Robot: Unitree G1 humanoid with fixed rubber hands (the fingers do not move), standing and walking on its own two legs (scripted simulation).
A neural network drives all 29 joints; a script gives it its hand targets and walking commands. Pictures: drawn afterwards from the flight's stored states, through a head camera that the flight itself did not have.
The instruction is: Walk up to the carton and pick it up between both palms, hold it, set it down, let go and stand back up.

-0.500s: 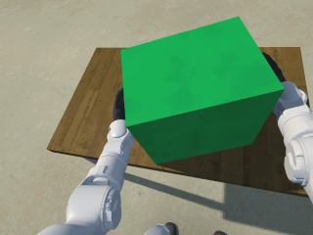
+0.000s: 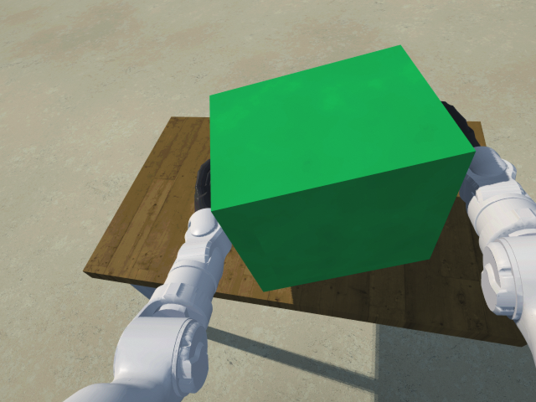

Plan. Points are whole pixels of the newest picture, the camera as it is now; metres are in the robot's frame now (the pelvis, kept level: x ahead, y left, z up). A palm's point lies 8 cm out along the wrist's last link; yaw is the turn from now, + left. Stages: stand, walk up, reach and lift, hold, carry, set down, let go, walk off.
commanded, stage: reach and lift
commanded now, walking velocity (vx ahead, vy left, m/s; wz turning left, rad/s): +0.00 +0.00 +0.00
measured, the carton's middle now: (324, 181) +0.45 +0.04 +0.05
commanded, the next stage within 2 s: none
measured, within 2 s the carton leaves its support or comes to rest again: neither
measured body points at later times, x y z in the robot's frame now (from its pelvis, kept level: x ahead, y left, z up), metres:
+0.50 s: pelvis -0.01 +0.02 +0.01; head +0.01 +0.00 +0.46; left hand +0.38 +0.23 +0.09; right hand +0.47 -0.14 +0.14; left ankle +0.01 +0.13 -0.72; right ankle +0.04 -0.12 -0.72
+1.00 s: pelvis +0.00 +0.03 +0.02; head -0.01 +0.02 +0.47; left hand +0.38 +0.23 +0.12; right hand +0.46 -0.15 +0.17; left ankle +0.01 +0.13 -0.72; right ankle +0.04 -0.12 -0.72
